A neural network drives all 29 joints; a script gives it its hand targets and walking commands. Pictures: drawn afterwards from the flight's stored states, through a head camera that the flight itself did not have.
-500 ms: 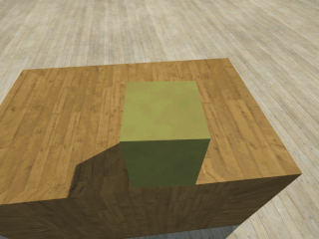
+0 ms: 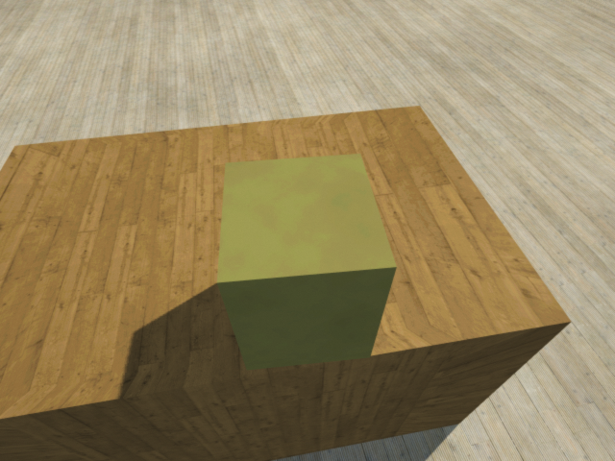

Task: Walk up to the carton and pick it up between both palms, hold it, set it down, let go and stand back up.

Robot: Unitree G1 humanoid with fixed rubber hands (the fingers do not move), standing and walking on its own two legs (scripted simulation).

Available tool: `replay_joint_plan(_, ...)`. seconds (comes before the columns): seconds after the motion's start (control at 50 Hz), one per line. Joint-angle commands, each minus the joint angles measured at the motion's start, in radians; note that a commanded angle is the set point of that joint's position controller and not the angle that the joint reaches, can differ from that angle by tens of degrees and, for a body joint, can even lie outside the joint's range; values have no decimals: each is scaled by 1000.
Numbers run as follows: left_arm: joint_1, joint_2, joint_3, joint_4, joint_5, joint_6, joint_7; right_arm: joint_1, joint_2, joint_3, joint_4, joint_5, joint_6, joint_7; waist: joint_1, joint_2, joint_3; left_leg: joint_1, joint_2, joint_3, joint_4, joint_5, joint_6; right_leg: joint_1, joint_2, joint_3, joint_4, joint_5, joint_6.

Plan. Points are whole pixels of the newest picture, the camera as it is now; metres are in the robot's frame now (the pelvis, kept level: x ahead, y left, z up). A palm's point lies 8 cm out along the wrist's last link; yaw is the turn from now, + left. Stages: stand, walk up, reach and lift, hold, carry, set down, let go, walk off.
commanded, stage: walk up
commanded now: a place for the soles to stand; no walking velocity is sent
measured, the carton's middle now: (301, 265) +0.41 +0.02 +0.01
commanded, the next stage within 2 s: reach and lift in 0.14 s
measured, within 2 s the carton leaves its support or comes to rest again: neither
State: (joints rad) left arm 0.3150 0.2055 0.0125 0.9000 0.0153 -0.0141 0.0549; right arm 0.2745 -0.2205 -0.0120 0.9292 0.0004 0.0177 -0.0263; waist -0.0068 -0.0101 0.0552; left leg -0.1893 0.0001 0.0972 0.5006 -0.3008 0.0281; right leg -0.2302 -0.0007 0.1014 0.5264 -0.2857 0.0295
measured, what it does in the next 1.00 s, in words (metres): stands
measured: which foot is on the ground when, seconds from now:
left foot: down 0.00-1.00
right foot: down 0.00-1.00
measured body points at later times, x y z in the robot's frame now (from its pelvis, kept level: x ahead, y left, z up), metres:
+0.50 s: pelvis -0.03 -0.03 -0.01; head -0.02 -0.02 +0.44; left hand +0.17 +0.20 -0.09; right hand +0.14 -0.26 -0.10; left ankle -0.02 +0.10 -0.74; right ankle +0.00 -0.14 -0.74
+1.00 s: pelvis -0.01 -0.03 +0.01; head +0.01 -0.02 +0.46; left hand +0.16 +0.23 -0.08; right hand +0.14 -0.22 -0.09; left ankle -0.02 +0.10 -0.74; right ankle +0.00 -0.14 -0.74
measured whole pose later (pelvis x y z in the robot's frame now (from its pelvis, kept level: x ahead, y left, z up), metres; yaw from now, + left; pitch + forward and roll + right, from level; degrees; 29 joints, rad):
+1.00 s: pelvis -0.01 -0.03 +0.01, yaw +1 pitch -2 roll +0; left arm 0.16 0.27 0.04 0.54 -0.08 0.08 -0.03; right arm 0.27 -0.07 0.00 0.59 -0.01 -0.16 -0.06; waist 0.00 -0.02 0.08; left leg -0.16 0.04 0.07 0.42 -0.24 -0.02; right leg -0.19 0.00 0.01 0.44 -0.23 0.00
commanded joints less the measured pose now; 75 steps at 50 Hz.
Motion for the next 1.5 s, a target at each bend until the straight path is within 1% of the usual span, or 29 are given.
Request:
replay_joint_plan(0.0, 70, 132, 29, -61, -1, -13, 5, 54, -122, -29, -55, 2, -8, -3, -3, -1, -12, 34, 112, -88, -88, 172, 20, -53, -68, 57, -67, 230, -50)
replay_joint_plan(0.04, 70, 129, 29, -64, -4, -13, 4, 54, -129, -30, -61, 1, -6, -1, -3, 11, -4, 32, 115, -81, -89, 153, 16, -62, -67, 62, -67, 227, -48)
replay_joint_plan(0.12, 63, 133, 29, -76, 2, -14, 3, 57, -141, -28, -67, -1, -9, -1, -9, -2, -33, 30, 132, -86, -97, 148, 26, -38, -55, 68, -51, 224, -49)
replay_joint_plan(0.14, -734, 231, 26, -253, -63, 168, -22, -680, -74, -117, -147, -93, -88, 53, -26, 12, -77, -295, 75, -52, 42, -45, -41, -257, -14, -144, 115, -102, -74)
replay_joint_plan(0.16, -578, 206, 6, -241, -61, 274, -3, -494, -111, -160, -85, -137, -66, 88, -29, 5, 20, -295, 64, -27, 50, -194, -43, -268, -23, -170, 135, -170, -86)
replay_joint_plan(0.18, -570, 205, 1, -298, -71, 344, -6, -457, -144, -166, -138, -126, -47, 109, -25, -12, -40, -253, 70, -30, 50, -251, -39, -229, -17, -186, 154, -181, -94)
replay_joint_plan(0.2, -513, 193, 1, -328, -71, 401, -20, -413, -153, -164, -191, -113, -17, 115, -27, -28, -113, -185, 73, -22, 81, -192, -47, -210, -25, -174, 158, -120, -92)
replay_joint_plan(0.24, -476, 179, 39, -467, -36, 486, -36, -318, -145, -147, -270, -63, 15, 104, 1, 2, -255, -102, 70, -16, 131, -22, -66, -194, -28, -168, 159, 51, -77)
replay_joint_plan(0.3, -325, 131, 72, -561, 30, 558, -58, -176, -149, -87, -233, 57, 37, 82, -6, 76, -350, 78, 57, -21, 169, 332, -113, -153, 23, -207, 170, 308, -54)
replay_joint_plan(0.32, -257, 115, 78, -587, 45, 569, -71, -135, -163, -65, -232, 87, 35, 78, -12, 91, -368, 140, 58, -29, 177, 443, -125, -139, 38, -210, 152, 351, -52)
replay_joint_plan(0.34, -214, 105, 77, -589, 52, 572, -80, -119, -167, -47, -228, 105, 33, 72, -20, 81, -365, 175, 52, -34, 161, 477, -129, -124, 49, -215, 118, 361, -49)
replay_joint_plan(0.36, -173, 104, 91, -585, 69, 570, -87, -103, -161, -28, -227, 115, 29, 63, -16, 77, -332, 183, 36, -25, 140, 449, -129, -92, 56, -209, 73, 368, -49)
replay_joint_plan(0.4, -141, 100, 98, -522, 80, 561, -105, -122, -137, -21, -235, 107, 35, 41, -16, 21, -193, 154, 17, -19, 65, 325, -112, -58, 53, -190, -13, 308, -43)
replay_joint_plan(0.44, -190, 115, 103, -490, 87, 540, -108, -175, -108, -29, -282, 67, 36, 14, -16, -17, -64, 99, 2, -2, 3, 161, -86, -66, 39, -169, -72, 177, -33)
replay_joint_plan(0.5, -314, 160, 110, -478, 83, 490, -95, -239, -19, -22, -385, 19, 41, -10, 12, -56, 88, -19, -14, 27, -60, -57, -42, -79, 1, -116, -141, -61, -26)
replay_joint_plan(0.56, -395, 184, 129, -519, 80, 430, -86, -228, 56, -15, -478, -1, 37, -16, 30, -39, 71, -37, -18, 53, -63, -107, -24, -76, -25, -78, -163, -156, -31)
replay_joint_plan(0.6, -409, 185, 139, -552, 64, 390, -82, -188, 90, -7, -518, 6, 29, -19, 33, -8, 5, -30, -6, 60, -71, -91, -19, -40, -28, -71, -149, -113, -29)
replay_joint_plan(0.64, -392, 185, 138, -574, 32, 343, -79, -141, 97, -1, -558, 3, 12, -23, 24, 11, -66, -21, 5, 55, -77, -50, -20, 8, -22, -78, -130, -23, -24)
replay_joint_plan(0.7, -348, 193, 121, -629, -21, 245, -75, -71, 95, -16, -586, -7, -58, -35, 4, 14, -166, 35, 8, 52, -68, 20, -28, 28, -21, -84, -122, 69, -20)
replay_joint_plan(0.8, -286, 208, 89, -554, -80, 113, -69, -37, 97, -29, -526, -37, -169, -49, -4, 12, -171, 58, 3, 32, -88, 91, -33, 31, -15, -93, -133, 132, -21)
replay_joint_plan(0.94, -200, 169, 51, -482, -109, 47, -80, -47, 57, -19, -463, -7, -236, -37, 16, -1, -120, 150, 2, 0, -124, 259, -59, 29, 21, -125, -184, 182, -27)
replay_joint_plan(1.0, -174, 145, 50, -455, -90, 18, -73, -51, 50, -2, -437, 18, -261, -21, 42, 16, -93, 186, -1, -9, -129, 344, -71, 33, 25, -115, -212, 214, -35)
replay_joint_plan(1.04, -173, 135, 48, -470, -83, -2, -69, -58, 45, 8, -422, 40, -275, -11, 46, 28, -98, 205, -2, -13, -132, 379, -79, 49, 31, -117, -222, 224, -40)
replay_joint_plan(1.06, -180, 130, 45, -490, -81, -15, -64, -63, 34, 6, -428, 47, -286, -5, 42, 23, -100, 216, -1, -18, -136, 388, -81, 54, 32, -117, -222, 227, -44)
replay_joint_plan(1.12, -160, 105, 49, -520, -55, -44, -47, -52, 26, 4, -406, 64, -307, 8, 49, 56, -95, 235, 0, -21, -146, 415, -86, 57, 33, -109, -240, 228, -53)
replay_joint_plan(1.26, -132, 74, 24, -587, -52, -142, -23, -42, 20, -10, -405, 89, -375, 23, 42, 66, -110, 236, -1, -33, -146, 456, -94, 95, 29, -97, -252, 270, -67)
replay_joint_plan(1.36, -100, 68, 5, -572, -72, -223, -20, -40, 24, -12, -417, 92, -427, 21, 32, 33, -115, 220, -2, -36, -140, 452, -89, 121, 28, -91, -248, 292, -65)
replay_joint_plan(1.4, -94, 74, 3, -566, -77, -254, -19, -35, 31, -12, -408, 99, -445, 22, 36, 39, -115, 208, -1, -37, -140, 439, -89, 125, 27, -93, -243, 280, -67)
replay_joint_plan(1.48, -96, 61, -24, -564, -98, -305, -14, -48, 22, -24, -407, 109, -480, 27, 27, 43, -97, 196, 5, -45, -140, 429, -96, 117, 29, -93, -242, 245, -74)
